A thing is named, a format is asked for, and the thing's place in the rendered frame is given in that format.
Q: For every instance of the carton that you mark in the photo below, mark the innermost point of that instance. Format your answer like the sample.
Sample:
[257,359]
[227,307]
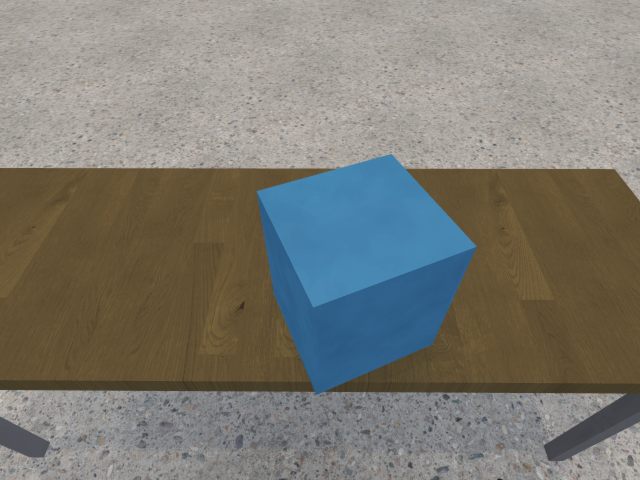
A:
[364,266]

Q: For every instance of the table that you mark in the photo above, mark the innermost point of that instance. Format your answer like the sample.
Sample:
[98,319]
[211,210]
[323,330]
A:
[157,279]

